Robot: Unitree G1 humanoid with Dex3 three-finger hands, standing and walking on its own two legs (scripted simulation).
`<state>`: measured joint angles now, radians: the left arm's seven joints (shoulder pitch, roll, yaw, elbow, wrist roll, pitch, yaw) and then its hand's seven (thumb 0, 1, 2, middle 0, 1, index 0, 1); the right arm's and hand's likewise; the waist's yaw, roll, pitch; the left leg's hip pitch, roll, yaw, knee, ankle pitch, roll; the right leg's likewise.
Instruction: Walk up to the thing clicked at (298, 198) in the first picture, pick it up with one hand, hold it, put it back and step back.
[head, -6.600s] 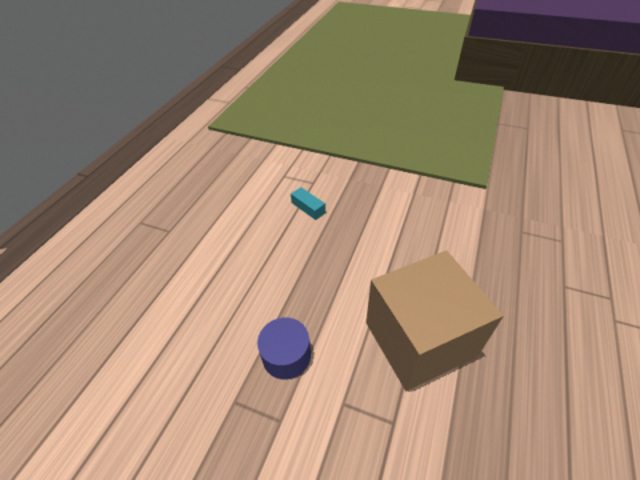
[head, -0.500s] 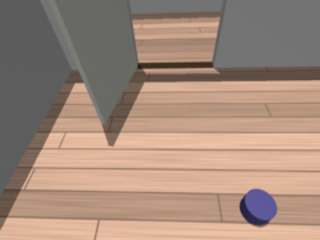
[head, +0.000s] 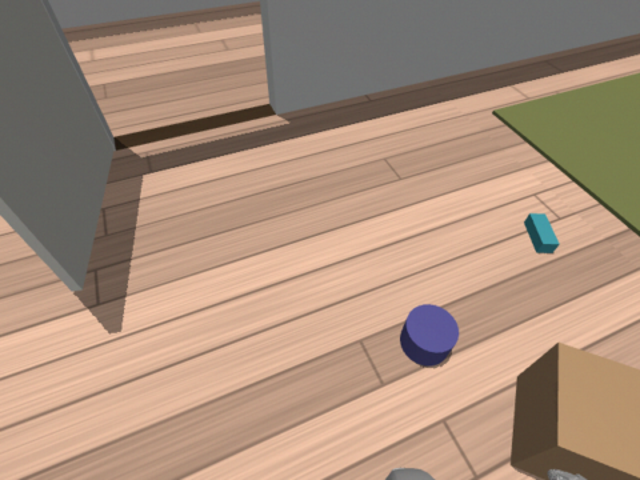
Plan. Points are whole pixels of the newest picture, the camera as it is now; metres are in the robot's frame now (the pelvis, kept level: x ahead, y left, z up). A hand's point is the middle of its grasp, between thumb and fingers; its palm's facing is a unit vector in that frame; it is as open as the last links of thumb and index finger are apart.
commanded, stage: walk up
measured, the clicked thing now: (540, 232) +1.08 -0.92 -0.75
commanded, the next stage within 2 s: none
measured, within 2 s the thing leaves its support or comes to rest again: neither
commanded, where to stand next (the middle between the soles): +0.08 -0.06 m, yaw -125 degrees
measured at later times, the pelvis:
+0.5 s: pelvis +0.02 -0.01 -0.01, yaw -26 degrees
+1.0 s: pelvis +0.04 +0.01 -0.02, yaw -56 degrees
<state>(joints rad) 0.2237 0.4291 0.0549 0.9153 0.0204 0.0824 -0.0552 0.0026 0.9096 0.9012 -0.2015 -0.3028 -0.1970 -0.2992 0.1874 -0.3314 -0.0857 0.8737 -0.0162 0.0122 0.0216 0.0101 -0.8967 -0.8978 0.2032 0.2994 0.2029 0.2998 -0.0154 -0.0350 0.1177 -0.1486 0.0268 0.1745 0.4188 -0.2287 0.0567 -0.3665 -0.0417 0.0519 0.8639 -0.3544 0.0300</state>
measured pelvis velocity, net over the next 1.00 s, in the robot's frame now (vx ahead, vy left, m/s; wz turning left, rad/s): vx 0.04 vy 0.01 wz -0.98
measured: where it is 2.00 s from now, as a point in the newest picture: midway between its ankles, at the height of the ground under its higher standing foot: outside the picture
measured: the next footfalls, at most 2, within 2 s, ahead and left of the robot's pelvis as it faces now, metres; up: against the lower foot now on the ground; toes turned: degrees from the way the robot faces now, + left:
right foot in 0.18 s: +0.05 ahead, -0.15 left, +0.00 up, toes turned -12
left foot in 0.58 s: +0.15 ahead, +0.05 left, +0.00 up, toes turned -36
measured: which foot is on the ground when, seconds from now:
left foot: down 0.00-0.20, up 0.22-0.56, down 0.58-1.00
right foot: up 0.00-0.16, down 0.18-0.60, up 0.62-1.00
